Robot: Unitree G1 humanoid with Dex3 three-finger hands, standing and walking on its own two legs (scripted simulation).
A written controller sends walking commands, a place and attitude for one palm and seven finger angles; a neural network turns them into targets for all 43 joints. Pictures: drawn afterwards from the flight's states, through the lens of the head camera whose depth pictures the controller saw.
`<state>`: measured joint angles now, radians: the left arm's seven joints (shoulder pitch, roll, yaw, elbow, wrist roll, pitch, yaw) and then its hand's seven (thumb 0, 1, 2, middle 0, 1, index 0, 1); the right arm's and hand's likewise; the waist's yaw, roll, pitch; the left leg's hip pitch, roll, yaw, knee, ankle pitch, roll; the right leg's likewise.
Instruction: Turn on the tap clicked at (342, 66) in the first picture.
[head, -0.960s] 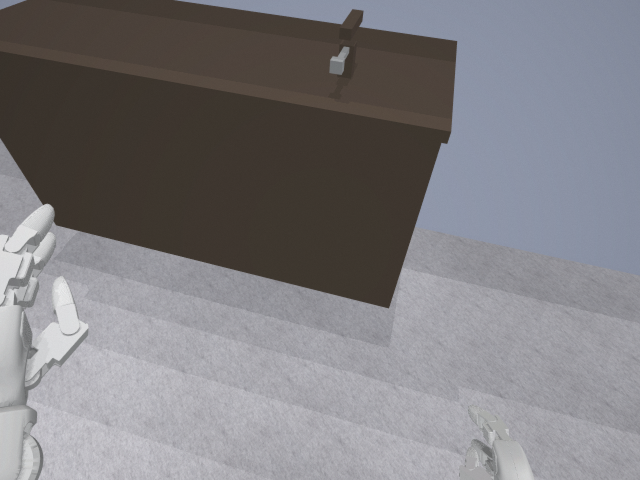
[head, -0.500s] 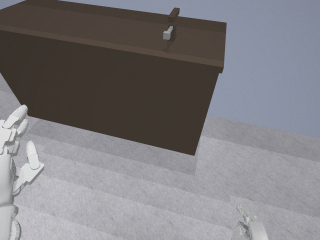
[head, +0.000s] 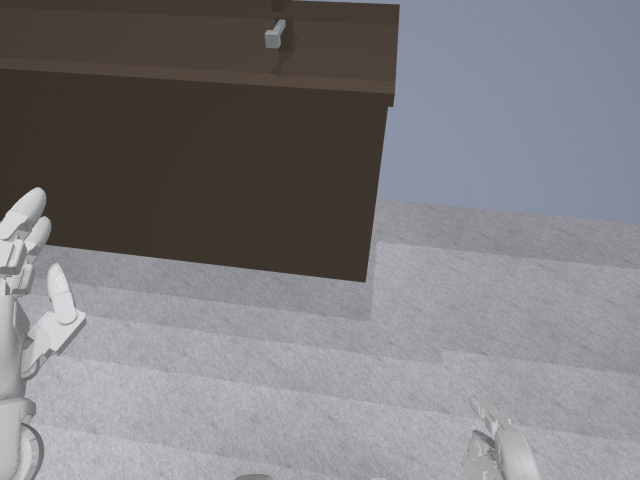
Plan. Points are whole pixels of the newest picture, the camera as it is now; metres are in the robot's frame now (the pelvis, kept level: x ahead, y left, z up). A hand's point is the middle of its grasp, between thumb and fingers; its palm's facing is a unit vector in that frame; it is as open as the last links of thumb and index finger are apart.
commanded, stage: turn to face it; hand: left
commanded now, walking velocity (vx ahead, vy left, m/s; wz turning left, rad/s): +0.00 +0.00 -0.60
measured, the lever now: (272, 39) +0.93 +0.19 +0.14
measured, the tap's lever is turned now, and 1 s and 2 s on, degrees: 0 0 0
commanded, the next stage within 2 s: take the last steps up to it in 0.52 s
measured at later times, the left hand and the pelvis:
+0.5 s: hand (207, 296) +0.24 +0.13 +0.18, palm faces +0.14 -0.90 -0.42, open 7.4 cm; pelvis -0.05 -0.03 +0.00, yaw -17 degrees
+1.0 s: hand (183, 335) +0.20 +0.13 +0.18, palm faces +0.15 -0.90 -0.40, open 7.4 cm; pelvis -0.08 -0.03 +0.02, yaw -20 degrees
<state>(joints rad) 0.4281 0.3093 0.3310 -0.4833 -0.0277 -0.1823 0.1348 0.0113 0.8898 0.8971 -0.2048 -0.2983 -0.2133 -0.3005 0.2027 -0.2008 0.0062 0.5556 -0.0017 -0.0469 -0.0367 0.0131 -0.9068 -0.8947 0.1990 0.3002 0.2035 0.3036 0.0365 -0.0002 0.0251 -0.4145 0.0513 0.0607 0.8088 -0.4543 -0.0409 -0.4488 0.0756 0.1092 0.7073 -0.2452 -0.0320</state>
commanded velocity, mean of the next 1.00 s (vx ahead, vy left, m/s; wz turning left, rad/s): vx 0.12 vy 0.06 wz -0.21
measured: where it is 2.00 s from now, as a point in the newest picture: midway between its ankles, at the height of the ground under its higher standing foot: outside the picture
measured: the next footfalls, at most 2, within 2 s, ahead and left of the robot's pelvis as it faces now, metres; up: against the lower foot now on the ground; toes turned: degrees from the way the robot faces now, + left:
left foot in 0.18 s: +0.01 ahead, +0.15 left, +0.00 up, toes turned -2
right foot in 0.46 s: +0.00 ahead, -0.13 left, +0.00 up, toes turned -21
